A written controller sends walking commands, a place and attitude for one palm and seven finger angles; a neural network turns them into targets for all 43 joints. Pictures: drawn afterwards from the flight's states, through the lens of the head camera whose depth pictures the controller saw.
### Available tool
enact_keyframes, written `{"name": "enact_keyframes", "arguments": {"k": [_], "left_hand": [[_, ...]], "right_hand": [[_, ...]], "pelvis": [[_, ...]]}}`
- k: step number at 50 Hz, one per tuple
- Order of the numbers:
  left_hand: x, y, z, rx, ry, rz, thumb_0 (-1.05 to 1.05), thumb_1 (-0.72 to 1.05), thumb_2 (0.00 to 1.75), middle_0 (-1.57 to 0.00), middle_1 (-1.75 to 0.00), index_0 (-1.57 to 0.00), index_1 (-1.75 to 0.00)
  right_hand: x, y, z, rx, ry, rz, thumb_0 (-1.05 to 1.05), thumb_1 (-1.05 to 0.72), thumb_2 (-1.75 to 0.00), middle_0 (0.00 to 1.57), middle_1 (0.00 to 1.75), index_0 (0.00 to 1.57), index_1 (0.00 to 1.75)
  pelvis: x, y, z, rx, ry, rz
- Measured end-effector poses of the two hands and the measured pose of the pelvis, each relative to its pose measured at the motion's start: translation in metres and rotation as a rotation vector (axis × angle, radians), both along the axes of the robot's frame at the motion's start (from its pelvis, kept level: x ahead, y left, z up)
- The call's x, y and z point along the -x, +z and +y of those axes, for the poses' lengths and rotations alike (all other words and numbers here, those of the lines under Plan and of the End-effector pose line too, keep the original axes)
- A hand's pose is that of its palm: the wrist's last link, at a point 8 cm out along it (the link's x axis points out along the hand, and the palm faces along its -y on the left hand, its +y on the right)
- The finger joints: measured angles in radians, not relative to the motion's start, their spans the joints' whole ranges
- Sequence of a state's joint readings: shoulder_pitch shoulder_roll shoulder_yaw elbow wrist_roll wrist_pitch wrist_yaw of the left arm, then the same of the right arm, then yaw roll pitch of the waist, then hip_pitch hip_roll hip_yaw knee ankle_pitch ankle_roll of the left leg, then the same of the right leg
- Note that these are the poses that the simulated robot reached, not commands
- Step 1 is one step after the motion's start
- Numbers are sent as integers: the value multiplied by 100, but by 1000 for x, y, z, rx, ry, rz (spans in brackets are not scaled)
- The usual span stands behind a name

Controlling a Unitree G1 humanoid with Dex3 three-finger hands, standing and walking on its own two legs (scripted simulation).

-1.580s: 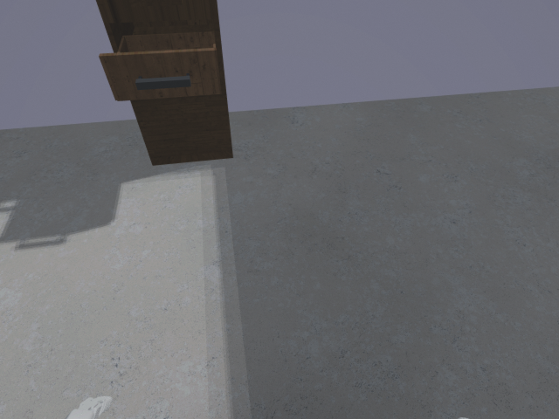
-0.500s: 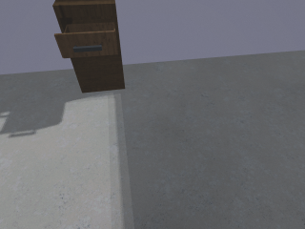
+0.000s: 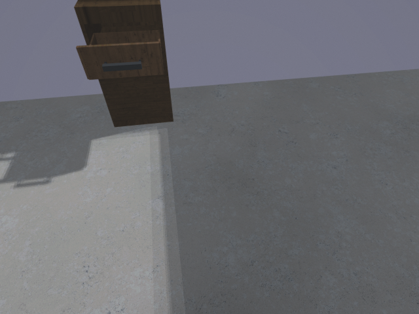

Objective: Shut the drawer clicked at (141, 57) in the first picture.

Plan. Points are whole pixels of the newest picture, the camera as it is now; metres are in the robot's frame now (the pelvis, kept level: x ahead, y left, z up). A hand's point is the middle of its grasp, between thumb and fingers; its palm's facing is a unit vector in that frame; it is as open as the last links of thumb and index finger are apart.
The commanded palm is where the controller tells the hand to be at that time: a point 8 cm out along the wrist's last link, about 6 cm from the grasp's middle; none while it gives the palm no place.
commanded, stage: look at it before walking up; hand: left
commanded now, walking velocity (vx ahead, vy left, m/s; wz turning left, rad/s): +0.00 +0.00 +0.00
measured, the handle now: (122, 64) +1.20 +0.51 -0.14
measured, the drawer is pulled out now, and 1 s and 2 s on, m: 0.28 0.28 0.28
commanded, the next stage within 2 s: walk to a spot facing it in 0.06 s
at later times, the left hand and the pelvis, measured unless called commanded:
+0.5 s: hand out of the picture +0.01 +0.23 -0.20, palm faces +0.15 -0.97 -0.17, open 7.4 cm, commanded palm none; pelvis +0.05 +0.04 -0.02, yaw +7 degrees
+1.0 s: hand (123, 232) +0.35 +0.26 -0.19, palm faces +0.11 -0.99 -0.12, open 7.4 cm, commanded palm none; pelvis +0.26 +0.09 -0.02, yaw +9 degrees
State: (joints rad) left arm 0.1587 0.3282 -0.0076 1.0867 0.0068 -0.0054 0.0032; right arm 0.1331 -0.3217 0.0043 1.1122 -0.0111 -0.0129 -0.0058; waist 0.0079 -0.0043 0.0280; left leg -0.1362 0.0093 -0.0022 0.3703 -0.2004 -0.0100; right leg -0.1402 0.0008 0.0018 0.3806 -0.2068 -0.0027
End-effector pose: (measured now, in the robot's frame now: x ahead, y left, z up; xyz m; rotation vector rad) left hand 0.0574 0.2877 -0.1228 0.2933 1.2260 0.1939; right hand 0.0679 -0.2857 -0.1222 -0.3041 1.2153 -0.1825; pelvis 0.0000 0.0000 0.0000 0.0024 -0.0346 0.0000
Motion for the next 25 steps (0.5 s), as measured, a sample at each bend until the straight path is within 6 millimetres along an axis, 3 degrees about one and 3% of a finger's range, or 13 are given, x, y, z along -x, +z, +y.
{"name": "enact_keyframes", "arguments": {"k": [13,20,25], "left_hand": [[0,-3,-5,10,13,-7,0,91,90,-20,-30,-20,-30],[31,-27,-17,107,118,39,0,91,90,-20,-30,-20,-30],[61,-50,-9,174,204,148,0,90,90,-20,-30,-20,-30]], "right_hand": [[-2,-2,4,-4,6,5,0,-91,-90,20,30,20,30],[13,-10,38,-38,19,126,0,-91,-90,20,30,20,30],[3,-16,75,-42,31,157,0,-91,-90,20,30,20,30]], "pelvis": [[-4,-1,0,4,9,1],[-28,-6,14,25,74,16],[-53,-17,43,39,127,12]]}}
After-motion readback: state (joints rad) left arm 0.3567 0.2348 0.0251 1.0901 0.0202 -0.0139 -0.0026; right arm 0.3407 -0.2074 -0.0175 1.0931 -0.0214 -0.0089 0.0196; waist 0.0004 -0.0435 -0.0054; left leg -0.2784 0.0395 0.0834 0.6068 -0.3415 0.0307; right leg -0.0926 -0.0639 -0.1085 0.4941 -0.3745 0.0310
